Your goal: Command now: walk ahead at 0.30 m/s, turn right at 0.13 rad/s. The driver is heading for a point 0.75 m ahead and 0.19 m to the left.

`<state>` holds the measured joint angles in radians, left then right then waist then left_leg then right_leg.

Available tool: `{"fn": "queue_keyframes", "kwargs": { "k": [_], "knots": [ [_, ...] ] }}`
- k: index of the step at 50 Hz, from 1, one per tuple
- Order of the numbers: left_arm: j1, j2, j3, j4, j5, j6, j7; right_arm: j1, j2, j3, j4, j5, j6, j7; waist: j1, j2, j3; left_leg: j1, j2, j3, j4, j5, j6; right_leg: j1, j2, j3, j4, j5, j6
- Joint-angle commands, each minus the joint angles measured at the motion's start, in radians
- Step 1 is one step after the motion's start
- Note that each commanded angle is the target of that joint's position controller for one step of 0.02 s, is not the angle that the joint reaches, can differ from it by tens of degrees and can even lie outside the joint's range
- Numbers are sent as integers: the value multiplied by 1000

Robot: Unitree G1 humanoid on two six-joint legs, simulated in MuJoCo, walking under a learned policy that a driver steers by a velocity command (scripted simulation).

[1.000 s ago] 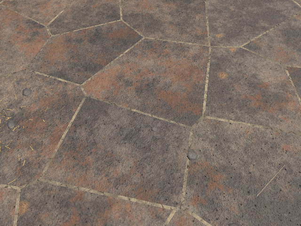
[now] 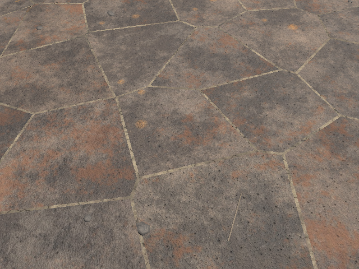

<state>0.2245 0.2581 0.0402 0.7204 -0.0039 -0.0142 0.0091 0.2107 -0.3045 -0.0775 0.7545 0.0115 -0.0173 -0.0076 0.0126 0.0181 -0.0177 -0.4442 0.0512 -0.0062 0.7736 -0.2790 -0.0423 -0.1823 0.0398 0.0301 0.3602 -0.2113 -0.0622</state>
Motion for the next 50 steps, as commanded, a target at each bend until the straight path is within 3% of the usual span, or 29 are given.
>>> {"fn": "queue_keyframes", "kwargs": {
  "k": [1,5,7,8,9,10,11,12,13,15,20,23,26,29,31,32,33,34,35,36,37,38,40,43,46,50],
  "knots": [
    [15,208,59,-36,-7,-25,-1,-118,-77,-10,-91,5,-46,12,51,-144,44,-102,12,-4,-116,2,20,71,-283,290,-196,-224,-171],
    [34,214,59,-19,-18,-26,-15,-114,-71,-2,-91,14,-67,26,42,-127,53,9,-7,23,-216,17,55,13,-281,287,-174,-242,-166],
    [22,199,53,-14,-23,-21,-19,-49,-67,-2,-66,11,-75,29,-6,-103,34,166,-31,50,-299,82,76,-59,-250,255,-117,-237,-139],
    [23,173,44,-11,-17,-21,-22,17,-77,-8,-43,11,-76,25,-36,-94,11,274,-36,47,-314,77,85,-109,-222,232,-64,-224,-118],
    [6,124,28,-15,-8,-25,-24,112,-103,-16,-23,12,-77,17,-80,-65,-20,413,23,-29,-331,49,111,-201,-177,179,53,-203,-78],
    [-10,50,6,-49,5,-41,-28,199,-197,-37,-16,1,-77,7,-98,137,-62,578,206,-298,-418,-74,196,-393,-48,27,365,-209,-1],
    [-43,102,18,-89,-11,-60,-20,271,-251,-55,-1,-6,-76,17,-129,275,-65,628,350,-624,-551,-284,324,-602,1,-10,629,-365,33],
    [-43,175,40,-82,-26,-70,-20,232,-181,-31,-13,-6,-82,20,-112,169,-1,591,344,-624,-568,-390,328,-684,-60,51,753,-337,22],
    [-36,178,44,-72,-32,-73,-25,185,-141,-17,-26,-7,-84,21,-86,140,39,557,298,-541,-573,-372,296,-708,-92,51,784,-242,13],
    [-42,153,43,-62,-12,-73,-30,117,-111,-3,-40,-10,-84,23,-56,92,78,474,237,-402,-603,-175,264,-684,-137,43,733,-103,21],
    [-93,91,28,-73,-3,-64,-33,122,-116,0,-31,-8,-80,12,-48,65,74,389,150,-160,-649,228,248,-581,-137,-10,523,122,83],
    [-187,56,12,-99,-7,-72,-41,162,-134,-4,-9,-2,-72,3,-81,67,86,356,123,-78,-650,295,229,-488,-109,-39,324,251,89],
    [-263,60,9,-124,-15,-78,-57,212,-148,-9,19,7,-64,1,-101,66,112,388,159,-79,-643,287,231,-450,-90,-43,221,288,74],
    [-285,87,17,-143,-16,-84,-70,224,-156,-15,39,16,-51,-2,-77,68,119,475,207,-100,-591,385,213,-434,-82,-23,161,221,31],
    [-204,127,36,-130,-11,-88,-66,210,-180,-23,41,14,-40,-7,-16,90,56,509,203,-106,-473,653,194,-294,-40,-46,145,142,0],
    [-67,164,58,-94,-11,-88,-56,193,-177,-20,39,11,-34,-9,62,85,-34,475,163,-76,-314,778,171,-99,-15,-70,118,154,-28],
    [112,215,78,-54,-4,-84,-42,189,-142,-3,22,-3,-34,-10,140,66,-174,305,117,-56,-75,640,137,215,-107,9,171,172,-71],
    [217,317,100,-38,23,-77,-32,304,-12,32,-9,-10,-48,-7,99,-178,-352,-88,-41,-8,331,127,66,618,-392,435,151,5,-196],
    [228,250,80,-37,16,-75,-35,317,-44,31,11,14,-66,-2,110,-285,-450,-198,-90,-144,501,-289,60,621,-469,723,-20,-146,-241],
    [158,186,60,-33,5,-73,-32,220,-133,2,-10,43,-70,2,108,-206,-252,-293,-30,-149,563,-241,63,483,-432,574,-52,-217,-189],
    [98,154,50,-32,0,-72,-29,147,-135,2,-30,41,-71,3,85,-148,-132,-299,22,-108,538,-157,69,332,-396,425,-74,-175,-158],
    [39,130,43,-26,6,-75,-30,112,-121,1,-35,25,-68,0,49,-99,-58,-263,55,-97,485,-89,68,192,-355,331,-112,-99,-140],
    [-32,94,38,-18,18,-92,-33,158,-88,-3,-14,22,-38,-1,-14,-136,-12,-153,97,-108,432,-8,62,37,-302,182,-182,10,-126],
    [-55,108,49,13,17,-115,-33,144,-50,-1,-23,19,-6,-7,-39,-102,42,-172,105,-111,388,55,43,-33,-300,51,-245,130,-139],
    [-36,128,56,39,20,-115,-22,75,-47,0,-49,11,-11,-3,-26,-74,70,-238,99,-118,246,212,33,10,-283,-56,-255,213,-133],
    [6,168,65,58,12,-100,-9,-71,-16,16,-94,10,-27,30,33,-41,105,-215,80,-26,-1,356,48,72,-279,-161,-259,251,-112]
  ]
}}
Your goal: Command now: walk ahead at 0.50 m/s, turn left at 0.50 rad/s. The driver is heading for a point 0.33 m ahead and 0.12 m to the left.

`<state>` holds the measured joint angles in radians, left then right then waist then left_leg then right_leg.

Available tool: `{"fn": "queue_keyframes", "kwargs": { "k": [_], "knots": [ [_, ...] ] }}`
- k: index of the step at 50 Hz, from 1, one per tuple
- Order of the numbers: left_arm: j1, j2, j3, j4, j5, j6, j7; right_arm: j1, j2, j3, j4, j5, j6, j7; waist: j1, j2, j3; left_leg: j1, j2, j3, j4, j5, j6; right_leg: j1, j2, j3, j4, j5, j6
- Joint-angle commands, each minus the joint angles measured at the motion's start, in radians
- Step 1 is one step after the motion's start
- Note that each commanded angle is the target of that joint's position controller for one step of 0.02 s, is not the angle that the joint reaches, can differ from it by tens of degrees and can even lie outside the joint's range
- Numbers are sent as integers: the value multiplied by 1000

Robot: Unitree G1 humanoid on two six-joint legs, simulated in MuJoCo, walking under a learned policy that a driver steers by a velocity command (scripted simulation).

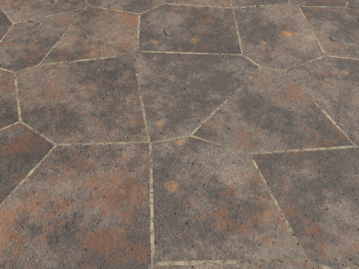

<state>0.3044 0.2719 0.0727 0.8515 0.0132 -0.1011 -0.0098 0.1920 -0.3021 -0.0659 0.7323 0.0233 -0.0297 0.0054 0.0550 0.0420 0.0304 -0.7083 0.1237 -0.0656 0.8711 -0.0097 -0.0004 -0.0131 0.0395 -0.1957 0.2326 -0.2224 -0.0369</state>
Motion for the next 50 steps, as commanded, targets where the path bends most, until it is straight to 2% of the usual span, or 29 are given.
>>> {"fn": "queue_keyframes", "kwargs": {
  "k": [1,4,6,7,8,9,10,11,12,13,14,15,16,17,19,22,24,28,30,31,32,33,34,35,36,38,40,44,50],
  "knots": [
    [-52,165,36,-65,-9,-6,12,-86,-14,8,-87,-2,-15,24,6,-59,68,35,5,46,-136,84,12,-59,-292,54,-126,269,-137],
    [-9,188,45,-44,-26,21,13,-154,-23,8,-135,0,-13,43,24,-60,87,-11,-9,77,-214,11,41,74,-328,29,-77,335,-121],
    [-17,211,52,-44,-35,39,17,-149,-44,-2,-157,-1,-11,52,-1,-83,61,40,-50,122,-239,-82,73,127,-336,2,10,562,-100],
    [-25,227,57,-48,-39,46,21,-116,-65,-13,-159,-2,-6,52,-27,-106,21,108,-88,154,-234,-139,93,144,-333,-12,89,743,-88],
    [-36,237,59,-52,-43,55,24,-32,-96,-32,-146,-1,-2,50,-80,-120,-37,223,-132,180,-234,-183,118,139,-322,-25,225,885,-76],
    [-51,226,52,-56,-47,61,27,120,-143,-61,-109,-5,-1,40,-169,-101,-112,444,-182,184,-308,-122,151,60,-283,-47,441,908,-44],
    [-28,180,32,-71,-25,54,30,251,-222,-90,-84,-9,7,18,-219,8,-209,749,-82,7,-329,47,201,-175,-233,-43,741,602,10],
    [90,39,-15,-117,9,30,14,179,-321,-94,-108,-23,-2,12,-72,262,-320,1060,210,-547,-390,150,407,-604,-17,50,1118,-393,81],
    [11,144,1,-92,-24,4,2,207,-221,-64,-142,-26,-13,19,-164,86,-465,1081,262,-647,-472,244,425,-636,-24,268,1206,-426,74],
    [-71,174,10,-113,-59,-1,-1,168,-172,-47,-125,-32,-22,24,-163,41,-336,987,232,-454,-468,403,377,-681,-72,269,1186,-348,61],
    [-90,151,3,-115,-47,-2,7,119,-144,-40,-115,-17,-27,25,-124,-24,-225,848,180,-323,-459,454,328,-680,-118,254,1097,-275,55],
    [-104,151,6,-106,-27,4,15,64,-113,-31,-117,-13,-26,21,-97,-35,-160,727,143,-246,-483,458,297,-646,-145,246,1026,-235,58],
    [-86,157,11,-100,-26,19,18,28,-102,-24,-125,-25,-27,17,-63,-13,-142,625,123,-200,-517,483,285,-566,-159,252,999,-204,60],
    [-61,149,11,-92,-25,35,21,8,-106,-24,-126,-33,-29,16,-41,-7,-140,562,110,-169,-544,510,284,-510,-154,247,972,-177,68],
    [-23,117,5,-76,-16,58,29,-14,-112,-24,-112,-35,-39,12,-13,-4,-139,505,89,-99,-570,582,286,-471,-144,234,881,-121,91],
    [-64,87,-6,-82,-6,67,34,-29,-109,-21,-85,-32,-32,-3,-19,25,-141,510,47,-18,-570,570,254,-458,-137,228,686,7,108],
    [-110,82,-11,-87,-10,66,29,-28,-109,-18,-67,-34,-21,-10,-42,40,-144,522,30,8,-568,514,234,-427,-130,224,567,101,111],
    [-171,98,-6,-96,-13,67,22,-12,-96,-8,-18,-39,-6,-7,-71,51,-121,551,57,-32,-545,377,226,-387,-113,230,425,121,100],
    [-172,103,-2,-96,-6,64,17,-27,-85,-2,0,-32,-1,-5,-59,54,-105,549,64,-60,-498,305,211,-348,-100,224,343,97,74],
    [-147,100,-1,-87,1,60,15,-41,-73,4,6,-23,0,-6,-34,45,-103,531,44,-59,-461,237,184,-281,-90,214,245,178,53],
    [-139,122,3,-84,10,55,16,-6,-54,11,20,-26,-4,-6,-36,4,-108,509,1,-55,-428,135,135,-195,-119,252,173,389,30],
    [-151,183,13,-93,15,53,24,69,-40,15,27,-51,-13,-5,-95,-90,-139,465,-73,-26,-380,-35,85,-97,-209,332,214,664,-8],
    [-175,161,7,-86,12,61,29,150,-22,18,53,-54,-12,-8,-138,-182,-178,429,-114,5,-385,-225,44,-51,-256,373,247,651,-90],
    [-197,105,-3,-86,-2,70,24,104,-34,21,57,-52,-4,-13,-109,-185,-165,453,-117,17,-407,-276,23,-93,-238,373,234,522,-103],
    [-214,84,-7,-86,-7,75,18,61,-53,17,55,-45,9,-18,-92,-158,-138,459,-116,18,-423,-256,23,-130,-203,349,228,407,-79],
    [-214,94,-6,-77,-8,73,8,19,-70,12,57,-37,37,-24,-69,-121,-104,468,-108,7,-427,-187,39,-163,-160,310,235,338,-42],
    [-203,98,-6,-55,-7,65,6,22,-65,12,66,-37,48,-25,-69,-112,-106,490,-97,-3,-433,-140,41,-157,-148,295,244,357,-31],
    [-210,92,-7,-21,-10,66,14,28,-60,9,104,-32,43,-29,-60,-79,-119,507,-90,-4,-430,-52,33,-115,-138,281,269,434,-37],
    [-245,88,-6,25,-13,82,22,36,-50,7,163,-30,44,-36,-61,-46,-87,512,-89,3,-451,-67,26,-112,-121,268,258,369,-37]
  ]
}}
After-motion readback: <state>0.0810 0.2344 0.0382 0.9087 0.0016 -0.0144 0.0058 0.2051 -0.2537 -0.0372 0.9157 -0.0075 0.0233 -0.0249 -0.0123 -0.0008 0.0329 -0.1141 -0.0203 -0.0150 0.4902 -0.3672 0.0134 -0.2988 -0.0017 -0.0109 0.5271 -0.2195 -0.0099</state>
